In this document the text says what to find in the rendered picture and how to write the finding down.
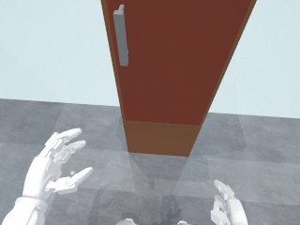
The robot left forearm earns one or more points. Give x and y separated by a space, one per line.
28 210

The handle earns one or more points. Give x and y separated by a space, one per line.
121 36

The robot right hand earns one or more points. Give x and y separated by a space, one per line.
232 211

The robot left hand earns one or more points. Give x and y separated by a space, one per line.
48 163

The cupboard door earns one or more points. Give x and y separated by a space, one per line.
177 50

